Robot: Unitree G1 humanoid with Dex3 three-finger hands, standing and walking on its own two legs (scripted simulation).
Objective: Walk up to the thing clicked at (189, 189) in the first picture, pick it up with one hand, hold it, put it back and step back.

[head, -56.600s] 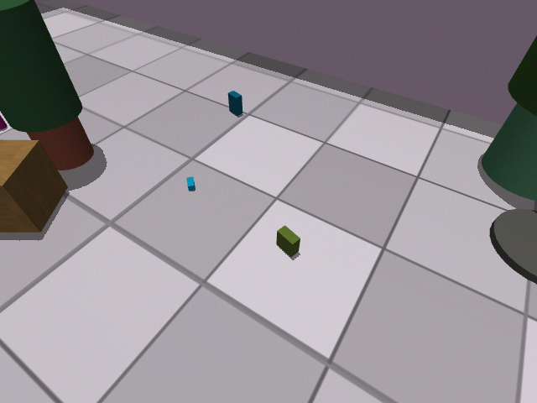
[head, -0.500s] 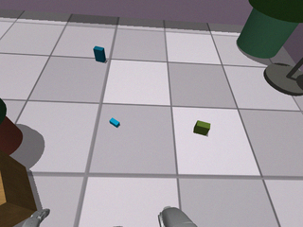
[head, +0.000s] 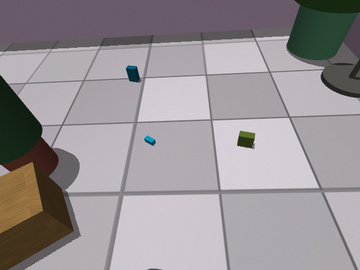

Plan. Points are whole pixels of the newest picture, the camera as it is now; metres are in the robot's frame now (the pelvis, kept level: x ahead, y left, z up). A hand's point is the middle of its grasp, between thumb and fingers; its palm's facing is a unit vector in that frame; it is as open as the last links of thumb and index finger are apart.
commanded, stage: step back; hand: left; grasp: from above
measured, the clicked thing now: (149, 140) +1.06 +0.29 -0.75
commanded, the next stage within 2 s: stand in 0.96 s
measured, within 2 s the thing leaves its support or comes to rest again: neither
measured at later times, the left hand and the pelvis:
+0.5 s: hand out of the picture +0.00 +0.26 -0.14, palm faces +0.09 -0.91 -0.40, open 7.4 cm; pelvis -0.01 -0.02 +0.00, yaw +3 degrees
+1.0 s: hand out of the picture +0.09 +0.30 -0.16, palm faces +0.05 -0.93 -0.38, open 7.4 cm; pelvis +0.03 +0.03 +0.00, yaw +3 degrees
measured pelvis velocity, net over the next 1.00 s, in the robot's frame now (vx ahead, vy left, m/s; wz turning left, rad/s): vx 0.03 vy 0.03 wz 0.05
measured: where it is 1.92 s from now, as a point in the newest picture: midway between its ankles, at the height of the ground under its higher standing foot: outside the picture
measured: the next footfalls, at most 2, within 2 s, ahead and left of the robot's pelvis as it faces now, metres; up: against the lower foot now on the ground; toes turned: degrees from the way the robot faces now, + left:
left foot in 0.10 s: -0.01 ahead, +0.14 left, +0.00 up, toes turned +3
right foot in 0.40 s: +0.05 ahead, -0.11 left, +0.00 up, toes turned +2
